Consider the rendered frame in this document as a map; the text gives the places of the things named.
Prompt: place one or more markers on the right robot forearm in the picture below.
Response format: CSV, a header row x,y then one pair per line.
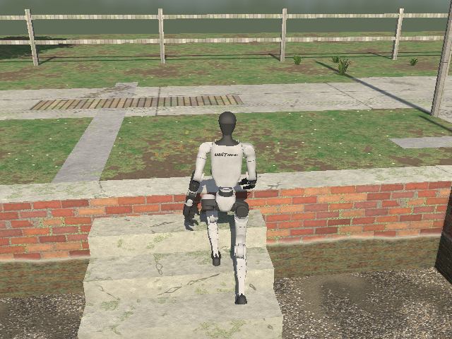
x,y
252,182

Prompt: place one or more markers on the left robot thigh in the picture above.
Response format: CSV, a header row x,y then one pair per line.
x,y
208,203

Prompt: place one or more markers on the left robot hand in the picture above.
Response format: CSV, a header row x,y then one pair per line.
x,y
187,214

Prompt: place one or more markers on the right robot hand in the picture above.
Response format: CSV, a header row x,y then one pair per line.
x,y
244,181

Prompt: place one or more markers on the left robot upper arm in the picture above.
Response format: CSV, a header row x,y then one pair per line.
x,y
201,160

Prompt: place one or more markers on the left robot foot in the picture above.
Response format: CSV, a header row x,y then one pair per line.
x,y
216,260

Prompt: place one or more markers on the right robot upper arm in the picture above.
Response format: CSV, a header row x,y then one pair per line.
x,y
248,149

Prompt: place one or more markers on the left robot forearm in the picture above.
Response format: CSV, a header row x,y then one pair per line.
x,y
193,188

